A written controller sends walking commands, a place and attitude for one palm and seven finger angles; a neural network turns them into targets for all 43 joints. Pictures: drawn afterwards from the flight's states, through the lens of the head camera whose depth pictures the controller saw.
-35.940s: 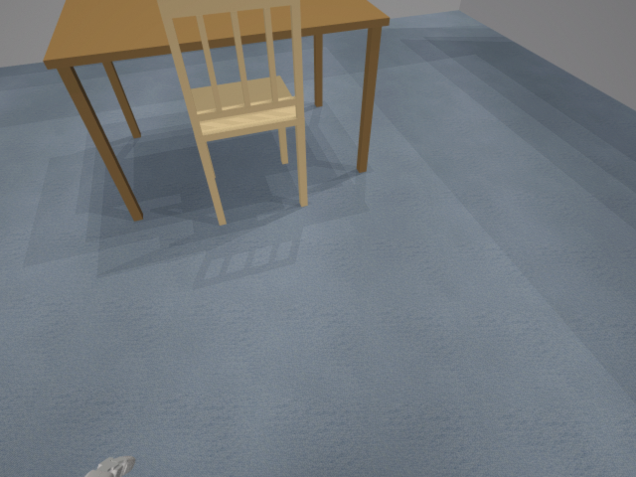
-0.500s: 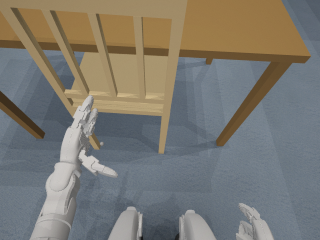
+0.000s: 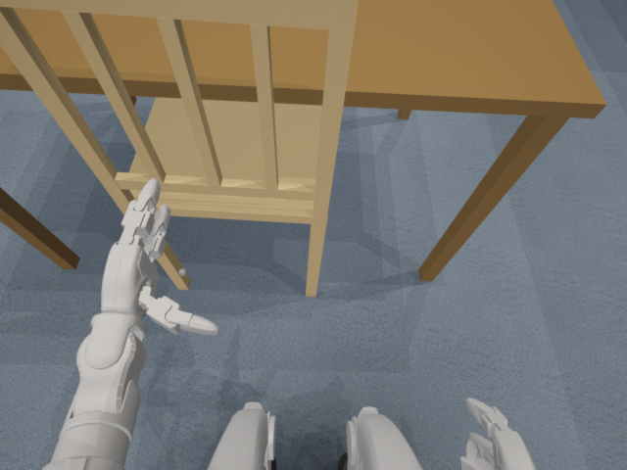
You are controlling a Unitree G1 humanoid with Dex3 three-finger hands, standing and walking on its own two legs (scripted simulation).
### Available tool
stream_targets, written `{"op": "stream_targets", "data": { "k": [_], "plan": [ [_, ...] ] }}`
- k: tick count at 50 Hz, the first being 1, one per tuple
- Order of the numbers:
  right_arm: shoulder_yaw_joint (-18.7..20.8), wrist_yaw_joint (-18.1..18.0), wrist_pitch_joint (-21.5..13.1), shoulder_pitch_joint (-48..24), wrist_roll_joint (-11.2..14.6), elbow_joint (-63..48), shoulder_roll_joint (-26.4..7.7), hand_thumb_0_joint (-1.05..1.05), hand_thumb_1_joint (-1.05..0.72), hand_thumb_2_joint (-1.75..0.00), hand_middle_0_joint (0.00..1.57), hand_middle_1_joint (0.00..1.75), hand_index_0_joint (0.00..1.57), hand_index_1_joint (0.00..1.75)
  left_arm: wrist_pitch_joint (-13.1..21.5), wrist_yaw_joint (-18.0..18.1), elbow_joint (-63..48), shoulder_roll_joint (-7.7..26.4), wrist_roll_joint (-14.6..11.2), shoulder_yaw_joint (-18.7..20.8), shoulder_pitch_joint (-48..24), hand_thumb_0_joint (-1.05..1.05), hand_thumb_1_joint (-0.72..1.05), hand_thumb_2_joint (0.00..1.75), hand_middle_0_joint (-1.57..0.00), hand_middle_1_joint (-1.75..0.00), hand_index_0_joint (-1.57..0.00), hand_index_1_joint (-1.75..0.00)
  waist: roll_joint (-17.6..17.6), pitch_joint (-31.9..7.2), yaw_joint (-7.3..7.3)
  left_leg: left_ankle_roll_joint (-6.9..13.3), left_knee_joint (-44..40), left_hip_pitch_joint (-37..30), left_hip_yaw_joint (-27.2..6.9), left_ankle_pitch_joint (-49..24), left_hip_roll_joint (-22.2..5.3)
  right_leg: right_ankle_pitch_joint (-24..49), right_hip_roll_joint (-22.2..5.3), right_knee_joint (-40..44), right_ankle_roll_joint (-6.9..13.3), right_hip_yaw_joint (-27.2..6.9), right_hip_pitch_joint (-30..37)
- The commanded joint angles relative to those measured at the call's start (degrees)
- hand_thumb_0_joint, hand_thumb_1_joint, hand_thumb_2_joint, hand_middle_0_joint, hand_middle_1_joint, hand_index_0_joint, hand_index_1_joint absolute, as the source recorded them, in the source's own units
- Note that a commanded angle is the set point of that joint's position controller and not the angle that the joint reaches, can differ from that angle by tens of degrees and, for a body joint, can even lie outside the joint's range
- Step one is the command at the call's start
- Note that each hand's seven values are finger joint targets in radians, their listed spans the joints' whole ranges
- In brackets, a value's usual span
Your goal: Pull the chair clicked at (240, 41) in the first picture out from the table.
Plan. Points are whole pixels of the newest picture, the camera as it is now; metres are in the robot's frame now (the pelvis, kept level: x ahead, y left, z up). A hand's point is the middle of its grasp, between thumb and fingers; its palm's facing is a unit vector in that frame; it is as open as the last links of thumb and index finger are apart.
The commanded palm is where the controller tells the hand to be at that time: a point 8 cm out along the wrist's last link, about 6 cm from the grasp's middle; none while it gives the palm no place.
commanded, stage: aim the fingers beside a spindle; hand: left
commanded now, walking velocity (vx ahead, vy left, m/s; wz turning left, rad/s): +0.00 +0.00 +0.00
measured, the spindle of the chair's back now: (197, 118) +0.58 +0.18 +0.04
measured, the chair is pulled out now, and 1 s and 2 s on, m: -0.09 -0.09 -0.09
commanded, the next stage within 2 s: push the fingers through the gap in 0.12 s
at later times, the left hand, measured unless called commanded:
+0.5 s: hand (195, 257) +0.37 +0.16 +0.02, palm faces -0.07 -1.00 -0.04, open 16.9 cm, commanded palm +0.35 +0.21 +0.02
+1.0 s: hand (195, 227) +0.41 +0.16 +0.02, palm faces -0.04 -1.00 -0.03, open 16.9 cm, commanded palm +0.40 +0.21 +0.02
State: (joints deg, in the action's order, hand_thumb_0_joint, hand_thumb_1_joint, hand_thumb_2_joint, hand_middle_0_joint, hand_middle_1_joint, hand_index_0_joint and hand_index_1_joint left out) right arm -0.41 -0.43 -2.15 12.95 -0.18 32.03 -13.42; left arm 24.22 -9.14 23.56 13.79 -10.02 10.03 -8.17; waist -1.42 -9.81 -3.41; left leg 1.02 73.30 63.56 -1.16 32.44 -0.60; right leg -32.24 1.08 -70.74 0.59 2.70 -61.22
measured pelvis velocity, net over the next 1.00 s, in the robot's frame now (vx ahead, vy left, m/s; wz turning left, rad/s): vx -0.01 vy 0.00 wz -0.01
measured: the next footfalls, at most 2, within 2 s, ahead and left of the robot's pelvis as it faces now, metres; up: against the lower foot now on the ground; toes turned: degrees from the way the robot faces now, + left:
none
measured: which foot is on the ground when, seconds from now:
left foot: down 0.00-1.00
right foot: down 0.00-1.00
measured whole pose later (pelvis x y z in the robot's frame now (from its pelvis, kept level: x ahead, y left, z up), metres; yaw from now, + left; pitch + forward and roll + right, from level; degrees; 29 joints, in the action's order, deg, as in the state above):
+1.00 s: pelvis -0.01 +0.00 +0.00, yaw +0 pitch +24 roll -3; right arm -0.4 -0.6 -1.9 15.4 -0.4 35.6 -14.3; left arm 25.1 -10.9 39.9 16.4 -9.1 13.6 -25.7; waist -1.8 -9.6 -5.2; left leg 1.1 73.9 66.7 -1.1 31.7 -0.8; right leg -31.3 1.3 -71.1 0.4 2.6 -64.3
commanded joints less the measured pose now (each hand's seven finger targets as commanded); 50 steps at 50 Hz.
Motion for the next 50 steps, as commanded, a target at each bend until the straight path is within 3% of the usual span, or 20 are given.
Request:
{"op": "stream_targets", "data": {
  "k": [1, 4, 5, 6, 7, 8, 12, 14, 20, 24, 29, 31, 34, 36, 37, 40, 43, 44, 48, 50],
  "plan": [
    [3.40, -0.16, -2.57, 1.84, 0.46, -6.63, -8.23, 0.00, -0.90, -0.90, 0.20, 0.30, 0.20, 0.30, 4.24, -1.86, -15.62, 5.25, -1.68, -0.63, -6.61, 0.00, -0.50, 0.30, -0.06, -0.08, -0.06, -0.08, -3.30, -24.70, 0.06, -0.43, -9.82, -21.59, -1.57, -26.34, 0.31, 22.09, 0.91, 9.76, 1.08, -0.55, 13.35],
    [3.32, -0.36, -2.33, 1.65, 0.72, -5.90, -8.83, 0.00, -0.90, -0.90, 0.20, 0.30, 0.20, 0.30, 2.20, -2.70, -9.81, 3.43, -1.72, -2.12, -6.75, 0.00, -0.50, 0.30, -0.06, -0.08, -0.06, -0.08, 1.08, -18.24, -1.79, 0.03, -9.40, -15.90, -1.68, -19.83, 0.42, 17.87, 0.89, 10.41, 0.68, -0.26, 10.72],
    [3.41, -0.55, -2.14, 1.56, 0.73, -5.51, -9.20, 0.00, -0.90, -0.90, 0.20, 0.30, 0.20, 0.30, 2.00, -2.40, -8.39, 4.97, -1.70, -0.44, -8.32, 0.00, -0.50, 0.30, -0.06, -0.08, -0.06, -0.08, 2.41, -16.42, -1.99, 0.11, -9.23, -13.93, -1.82, -17.24, 0.40, 15.90, 0.90, 10.43, 0.63, -0.29, 9.70],
    [3.34, -0.65, -2.20, 1.27, 0.62, -5.71, -9.09, 0.00, -0.90, -0.90, 0.20, 0.30, 0.20, 0.30, 1.94, -2.40, -7.87, 4.25, -1.54, -0.77, -9.24, 0.00, -0.50, 0.30, -0.06, -0.08, -0.06, -0.08, 1.98, -16.39, -1.83, 0.20, -8.94, -12.85, -1.56, -15.65, 0.69, 14.55, 0.76, 10.36, 0.62, -0.54, 9.28],
    [3.37, -0.74, -2.19, 1.27, 0.61, -5.62, -9.13, 0.00, -0.90, -0.90, 0.20, 0.30, 0.20, 0.30, 2.07, -2.14, -7.36, 5.24, -1.64, 0.42, -10.56, 0.00, -0.50, 0.30, -0.06, -0.08, -0.06, -0.08, 3.07, -16.21, -1.81, 0.33, -8.62, -11.88, -1.51, -14.81, 0.79, 13.96, 0.72, 10.43, 0.62, -0.82, 9.42],
    [3.29, -0.89, -2.27, 1.27, 0.54, -5.89, -9.19, 0.00, -0.90, -0.90, 0.20, 0.30, 0.20, 0.30, 2.66, -1.93, -7.56, 7.19, -1.62, 2.34, -11.19, 0.00, -0.50, 0.30, -0.06, -0.08, -0.06, -0.08, 1.79, -16.13, -1.03, 0.34, -8.36, -11.41, -1.25, -14.56, 0.91, 13.46, 0.79, 10.17, 0.84, -1.07, 9.40],
    [3.16, -1.04, -2.95, 0.87, 0.03, -6.40, -8.31, 0.00, -0.90, -0.90, 0.20, 0.30, 0.20, 0.30, 6.09, -0.82, -15.35, 10.57, -1.32, 5.04, -15.75, 0.00, -0.50, 0.30, -0.06, -0.08, -0.06, -0.08, -4.63, -24.20, 0.73, -0.14, -8.17, -17.12, -1.09, -20.62, 0.97, 17.88, 0.59, 8.56, 1.22, -1.55, 11.61],
    [3.05, -0.98, -3.25, 1.17, -0.11, -5.91, -8.21, 0.00, -0.90, -0.90, 0.20, 0.30, 0.20, 0.30, 6.81, -0.61, -15.69, 9.32, -0.85, 3.23, -16.75, 0.00, -0.50, 0.30, -0.06, -0.08, -0.06, -0.08, -5.90, -25.32, -0.08, -0.31, -8.05, -19.86, -1.65, -22.74, 0.68, 18.49, 0.81, 8.16, 1.19, -1.17, 9.85],
    [3.09, -0.91, -2.73, 2.25, 0.27, -4.18, -9.31, 0.00, -0.90, -0.90, 0.20, 0.30, 0.20, 0.30, 2.58, -2.09, -5.69, 5.54, -0.52, -0.97, -19.12, 0.00, -0.50, 0.30, -0.06, -0.08, -0.06, -0.08, -2.02, -20.71, -2.38, -0.23, -8.18, -16.40, -2.37, -18.14, 0.45, 14.94, 0.91, 9.07, 0.93, -0.38, 7.17],
    [3.13, -1.04, -1.94, 2.86, 0.47, -4.86, -9.46, 0.00, -0.90, -0.90, 0.20, 0.30, 0.20, 0.30, 0.25, -2.12, -2.69, 7.04, -0.80, 1.50, -20.79, 0.00, -0.50, 0.30, -0.06, -0.08, -0.06, -0.08, -0.19, -22.07, -1.57, 0.07, -8.52, -15.10, -1.71, -17.95, 0.75, 15.54, 0.75, 9.69, 0.87, -0.77, 9.42],
    [2.96, -0.83, -1.95, 3.56, 0.01, -4.89, -8.45, 0.00, -0.90, -0.90, 0.20, 0.30, 0.20, 0.30, 3.57, 0.24, -6.92, 11.12, -0.64, 6.02, -24.03, 0.00, -0.50, 0.30, -0.06, -0.08, -0.06, -0.08, -2.54, -26.60, 0.07, -0.24, -8.24, -17.13, -1.35, -23.18, 0.72, 20.22, 0.85, 8.41, 0.96, -1.35, 12.48],
    [3.07, -0.50, -1.88, 3.89, -0.16, -4.31, -8.34, 0.00, -0.90, -0.90, 0.20, 0.30, 0.20, 0.30, 4.82, 1.07, -6.33, 11.14, -0.08, 6.12, -23.95, 0.00, -0.50, 0.30, -0.06, -0.08, -0.06, -0.08, -2.39, -26.47, -0.19, -0.42, -8.05, -17.27, -1.23, -23.70, 0.58, 20.59, 0.94, 8.21, 0.90, -1.37, 11.98],
    [2.98, -0.17, -1.82, 4.39, -0.22, -3.18, -8.58, 0.00, -0.90, -0.90, 0.20, 0.30, 0.20, 0.30, 4.74, 0.50, -0.35, 8.94, 0.72, 3.81, -25.85, 0.00, -0.50, 0.30, -0.06, -0.08, -0.06, -0.08, -1.70, -22.17, -2.08, -0.16, -7.45, -14.30, -1.06, -19.83, 0.64, 17.91, 1.12, 8.70, 0.70, -1.51, 9.31],
    [3.04, -0.26, -1.45, 4.90, -0.08, -2.80, -9.08, 0.00, -0.90, -0.90, 0.20, 0.30, 0.20, 0.30, 4.02, -0.36, 3.67, 10.72, 0.76, 5.46, -26.81, 0.00, -0.50, 0.30, -0.06, -0.08, -0.06, -0.08, -0.20, -20.56, -2.11, -0.03, -7.46, -10.91, -0.66, -16.17, 0.79, 15.49, 1.07, 9.36, 0.65, -2.02, 9.89],
    [3.00, -0.38, -1.38, 5.04, -0.01, -2.72, -9.22, 0.00, -0.90, -0.90, 0.20, 0.30, 0.20, 0.30, 3.78, -0.89, 4.20, 11.07, 0.67, 5.39, -29.04, 0.00, -0.50, 0.30, -0.06, -0.08, -0.06, -0.08, 0.25, -20.54, -2.70, 0.12, -7.36, -10.23, -0.68, -15.32, 0.80, 15.08, 0.99, 9.55, 0.60, -2.20, 10.03],
    [3.15, -0.53, -1.37, 5.46, 0.16, -3.12, -9.30, 0.00, -0.90, -0.90, 0.20, 0.30, 0.20, 0.30, 3.66, -2.45, 3.31, 11.64, -0.17, 6.00, -30.31, 0.00, -0.50, 0.30, -0.06, -0.08, -0.06, -0.08, -2.41, -24.39, -1.88, 0.11, -7.61, -13.33, -0.51, -18.27, 0.80, 17.25, 0.93, 9.44, 0.83, -2.39, 10.95],
    [3.16, -0.63, -1.66, 6.12, 0.12, -2.83, -9.31, 0.00, -0.90, -0.90, 0.20, 0.30, 0.20, 0.30, 4.40, -2.83, 0.46, 11.99, -0.87, 5.48, -34.05, 0.00, -0.50, 0.30, -0.06, -0.08, -0.06, -0.08, -5.44, -27.29, -2.16, -0.16, -7.59, -17.57, -1.26, -22.21, 0.42, 19.07, 1.15, 8.74, 1.03, -1.81, 10.06],
    [3.23, -0.62, -1.68, 6.31, 0.12, -2.46, -9.32, 0.00, -0.90, -0.90, 0.20, 0.30, 0.20, 0.30, 4.73, -2.64, 0.26, 11.88, -0.82, 5.48, -34.75, 0.00, -0.50, 0.30, -0.06, -0.08, -0.06, -0.08, -4.35, -27.79, -2.35, -0.31, -7.78, -18.79, -1.67, -23.17, 0.24, 19.51, 1.13, 8.86, 0.95, -1.57, 9.74],
    [3.13, -0.78, -1.69, 7.18, -0.19, -0.74, -9.72, 0.00, -0.90, -0.90, 0.20, 0.30, 0.20, 0.30, 5.25, -1.38, 5.08, 12.88, 0.17, 6.14, -38.02, 0.00, -0.50, 0.30, -0.06, -0.08, -0.06, -0.08, -3.16, -24.62, -3.63, -0.12, -7.31, -16.39, -1.95, -20.69, 0.19, 16.84, 1.28, 8.71, 0.80, -1.33, 7.04],
    [3.20, -0.52, -1.49, 7.41, -0.38, -0.54, -9.67, 0.00, -0.90, -0.90, 0.20, 0.30, 0.20, 0.30, 5.19, -0.95, 7.63, 12.54, 0.87, 6.47, -37.70, 0.00, -0.50, 0.30, -0.06, -0.08, -0.06, -0.08, -3.33, -24.23, -3.16, -0.38, -7.61, -16.35, -1.91, -20.47, 0.27, 16.39, 1.15, 8.60, 0.91, -1.07, 6.67]
  ]
}}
